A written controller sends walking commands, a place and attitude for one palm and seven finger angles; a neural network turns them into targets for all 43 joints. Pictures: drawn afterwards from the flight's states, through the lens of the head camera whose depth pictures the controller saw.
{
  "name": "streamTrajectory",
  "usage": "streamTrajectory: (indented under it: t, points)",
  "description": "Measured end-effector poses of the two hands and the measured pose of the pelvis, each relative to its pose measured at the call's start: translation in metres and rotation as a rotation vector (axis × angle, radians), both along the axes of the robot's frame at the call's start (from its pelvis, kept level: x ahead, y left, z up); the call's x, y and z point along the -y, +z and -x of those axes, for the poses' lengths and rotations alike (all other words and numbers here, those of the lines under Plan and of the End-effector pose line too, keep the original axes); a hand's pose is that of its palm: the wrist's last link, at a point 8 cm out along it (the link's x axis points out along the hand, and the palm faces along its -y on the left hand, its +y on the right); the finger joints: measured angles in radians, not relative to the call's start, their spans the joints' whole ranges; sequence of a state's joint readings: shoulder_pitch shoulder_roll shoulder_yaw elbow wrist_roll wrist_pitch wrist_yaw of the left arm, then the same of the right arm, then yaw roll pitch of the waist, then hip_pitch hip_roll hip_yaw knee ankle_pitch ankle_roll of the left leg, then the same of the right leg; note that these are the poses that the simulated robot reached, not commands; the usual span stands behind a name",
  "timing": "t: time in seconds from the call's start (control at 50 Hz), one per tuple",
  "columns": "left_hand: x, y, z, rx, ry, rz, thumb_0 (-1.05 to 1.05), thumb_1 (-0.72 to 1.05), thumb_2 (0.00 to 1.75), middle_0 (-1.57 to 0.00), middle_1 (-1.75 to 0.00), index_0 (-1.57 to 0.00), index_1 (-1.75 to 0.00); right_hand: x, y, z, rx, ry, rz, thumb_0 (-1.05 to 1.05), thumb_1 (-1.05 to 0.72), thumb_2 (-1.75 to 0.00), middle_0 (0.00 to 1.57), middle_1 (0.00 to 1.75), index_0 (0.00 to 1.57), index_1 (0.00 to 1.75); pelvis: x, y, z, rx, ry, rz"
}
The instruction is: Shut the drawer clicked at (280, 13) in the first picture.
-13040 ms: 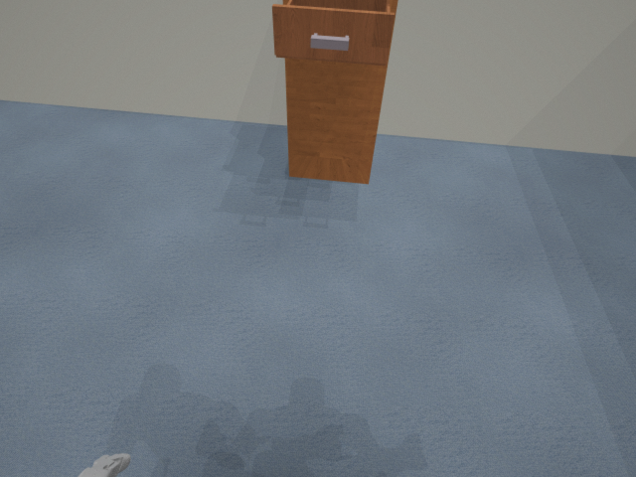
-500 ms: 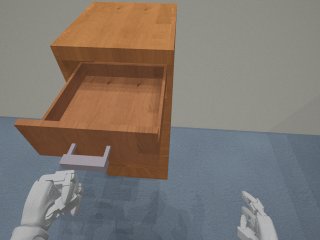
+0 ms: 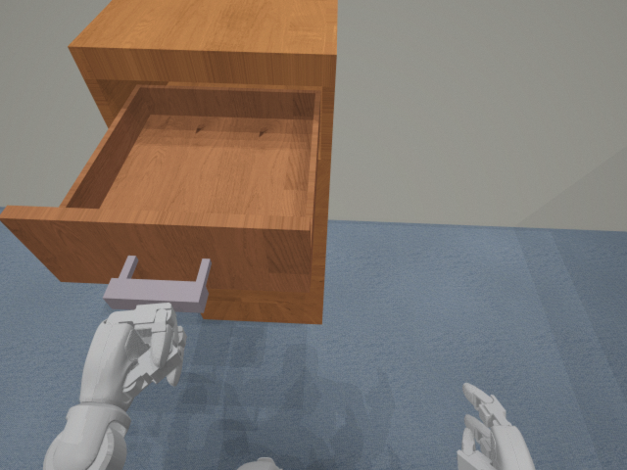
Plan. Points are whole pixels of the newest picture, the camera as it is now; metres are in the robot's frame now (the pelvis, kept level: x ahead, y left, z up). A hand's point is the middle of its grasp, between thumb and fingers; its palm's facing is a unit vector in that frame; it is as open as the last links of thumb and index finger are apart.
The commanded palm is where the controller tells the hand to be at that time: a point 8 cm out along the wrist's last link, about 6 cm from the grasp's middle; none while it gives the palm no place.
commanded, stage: bring the fist close to the handle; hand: left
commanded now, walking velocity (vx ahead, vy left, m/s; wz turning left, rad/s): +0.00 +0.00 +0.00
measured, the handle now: (163, 279) +0.32 +0.21 +0.07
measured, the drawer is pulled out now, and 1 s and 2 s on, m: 0.29 0.26 0.13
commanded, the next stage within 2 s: push the drawer shut in 0.30 s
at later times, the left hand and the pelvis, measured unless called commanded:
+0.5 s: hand (171, 355) +0.23 +0.17 +0.07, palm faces +0.02 -1.00 -0.07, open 3.3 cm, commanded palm +0.21 +0.23 +0.07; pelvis +0.01 -0.02 +0.00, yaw +1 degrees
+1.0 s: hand (176, 318) +0.28 +0.18 +0.06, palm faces -0.01 -1.00 -0.06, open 3.0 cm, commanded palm +0.27 +0.23 +0.07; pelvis +0.00 -0.02 +0.00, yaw +1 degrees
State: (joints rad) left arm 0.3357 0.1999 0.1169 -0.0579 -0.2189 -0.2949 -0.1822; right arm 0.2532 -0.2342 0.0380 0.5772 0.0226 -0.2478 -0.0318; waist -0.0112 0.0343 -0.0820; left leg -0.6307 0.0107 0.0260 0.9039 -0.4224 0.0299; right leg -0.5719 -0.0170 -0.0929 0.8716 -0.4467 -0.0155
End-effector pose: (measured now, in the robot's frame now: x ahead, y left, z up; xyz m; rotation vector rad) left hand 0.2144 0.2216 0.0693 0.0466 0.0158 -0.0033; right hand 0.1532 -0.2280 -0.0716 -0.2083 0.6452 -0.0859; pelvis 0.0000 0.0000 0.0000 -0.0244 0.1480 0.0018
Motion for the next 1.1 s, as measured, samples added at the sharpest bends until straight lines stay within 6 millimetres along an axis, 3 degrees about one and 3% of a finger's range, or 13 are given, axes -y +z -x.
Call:
streamTrajectory:
  t: [0.12, 0.28, 0.48, 0.88, 1.1]
  points:
    - [0.002, 0.007, 0.004, 0.012, 0.006, -0.014, 0.02, 0.90, 0.90, -1.39, -1.59, -1.40, -1.60, 0.009, 0.000, 0.003, -0.008, -0.027, -0.004, 0.01, -0.90, -0.90, 0.20, 0.30, 0.20, 0.30, 0.003, 0.001, -0.004, 0.002, -0.004, -0.002]
    - [0.002, 0.001, 0.012, -0.022, 0.026, -0.016, 0.02, 0.90, 0.90, -1.40, -1.59, -1.40, -1.60, 0.020, 0.001, -0.004, 0.001, -0.023, 0.005, 0.01, -0.90, -0.90, 0.20, 0.30, 0.20, 0.30, 0.012, 0.000, -0.004, -0.001, 0.002, -0.005]
    - [-0.002, 0.008, 0.007, 0.014, 0.030, -0.023, 0.02, 0.90, 0.90, -1.40, -1.59, -1.40, -1.60, 0.028, 0.001, -0.014, 0.014, -0.020, 0.002, 0.01, -0.90, -0.90, 0.20, 0.30, 0.20, 0.30, 0.021, 0.000, -0.007, -0.004, 0.011, -0.005]
    - [-0.009, -0.001, -0.027, 0.003, 0.010, -0.015, 0.00, 0.80, 0.92, -1.40, -1.59, -1.40, -1.60, 0.033, -0.011, 0.000, -0.065, -0.024, 0.020, 0.01, -0.90, -0.90, 0.20, 0.30, 0.20, 0.30, 0.022, 0.001, -0.001, -0.006, 0.017, -0.008]
    - [-0.011, -0.001, -0.058, 0.007, -0.007, -0.001, 0.00, 0.78, 0.92, -1.40, -1.59, -1.40, -1.60, 0.029, -0.011, 0.013, -0.092, -0.035, 0.028, 0.01, -0.90, -0.90, 0.20, 0.30, 0.20, 0.30, 0.017, 0.003, 0.008, -0.001, 0.014, -0.006]
